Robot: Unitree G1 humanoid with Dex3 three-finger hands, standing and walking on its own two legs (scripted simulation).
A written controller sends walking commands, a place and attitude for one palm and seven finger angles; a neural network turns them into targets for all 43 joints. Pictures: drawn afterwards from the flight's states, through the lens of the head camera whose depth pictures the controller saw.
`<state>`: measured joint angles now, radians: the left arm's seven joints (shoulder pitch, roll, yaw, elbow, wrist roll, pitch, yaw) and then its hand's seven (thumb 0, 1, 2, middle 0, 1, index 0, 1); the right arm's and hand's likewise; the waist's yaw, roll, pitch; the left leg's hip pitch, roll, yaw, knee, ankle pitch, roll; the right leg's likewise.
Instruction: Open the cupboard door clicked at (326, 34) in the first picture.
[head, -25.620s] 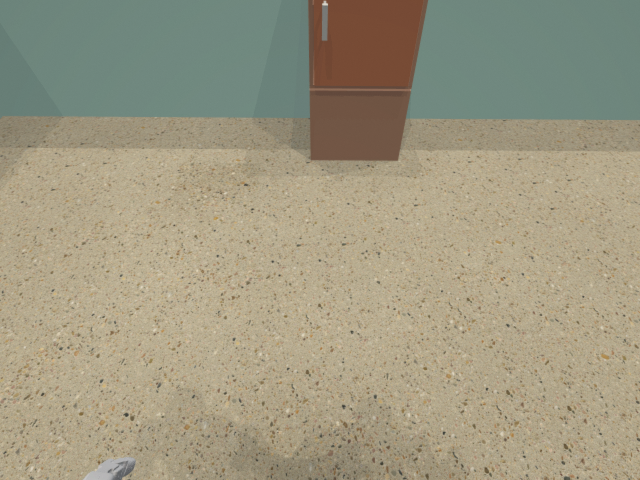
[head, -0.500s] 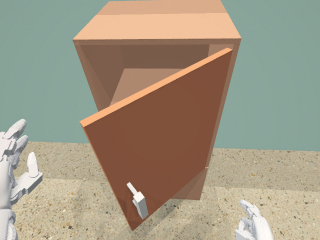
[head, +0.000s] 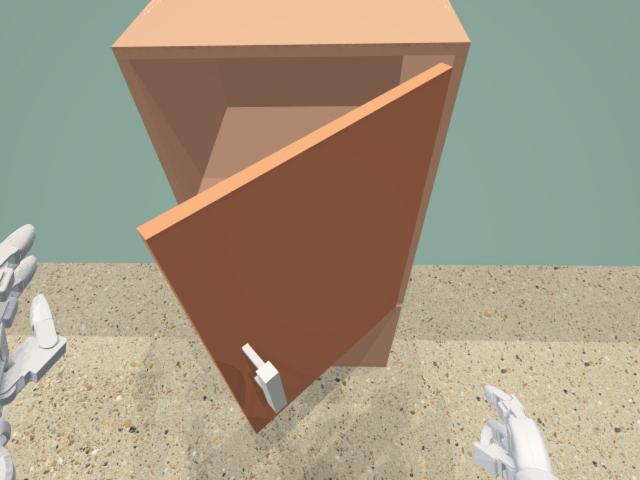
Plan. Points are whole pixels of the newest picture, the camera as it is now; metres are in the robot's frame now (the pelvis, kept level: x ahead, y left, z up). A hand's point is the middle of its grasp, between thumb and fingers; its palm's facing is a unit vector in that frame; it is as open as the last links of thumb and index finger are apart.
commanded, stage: step back with the hand held close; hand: left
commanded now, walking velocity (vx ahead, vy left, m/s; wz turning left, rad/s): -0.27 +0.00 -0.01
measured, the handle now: (264, 378) +0.27 +0.11 -0.08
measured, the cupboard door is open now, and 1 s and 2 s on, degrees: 44 44 44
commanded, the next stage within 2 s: stop stepping back and stand still in 1.04 s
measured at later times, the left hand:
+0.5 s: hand out of the picture +0.13 +0.29 +0.15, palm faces +0.42 -0.76 -0.49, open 7.4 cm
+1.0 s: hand out of the picture +0.07 +0.28 +0.16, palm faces +0.41 -0.77 -0.48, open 7.4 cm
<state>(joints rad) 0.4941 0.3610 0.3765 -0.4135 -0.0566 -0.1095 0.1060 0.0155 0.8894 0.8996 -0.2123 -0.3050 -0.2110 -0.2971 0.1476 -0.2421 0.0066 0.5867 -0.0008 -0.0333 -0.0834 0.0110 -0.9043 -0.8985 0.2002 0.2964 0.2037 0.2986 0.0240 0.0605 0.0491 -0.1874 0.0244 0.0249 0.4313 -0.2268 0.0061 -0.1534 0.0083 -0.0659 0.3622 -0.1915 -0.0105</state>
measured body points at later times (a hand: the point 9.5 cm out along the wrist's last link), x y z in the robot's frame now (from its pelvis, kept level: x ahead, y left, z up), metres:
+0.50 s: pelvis -0.07 +0.02 -0.02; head -0.05 +0.03 +0.43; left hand +0.10 +0.33 +0.17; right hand +0.12 -0.21 -0.09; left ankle +0.00 +0.11 -0.74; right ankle +0.00 -0.11 -0.74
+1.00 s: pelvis -0.13 +0.01 -0.01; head -0.09 +0.05 +0.44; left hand +0.04 +0.32 +0.19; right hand +0.05 -0.20 -0.09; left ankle +0.00 +0.11 -0.74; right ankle -0.30 -0.10 -0.71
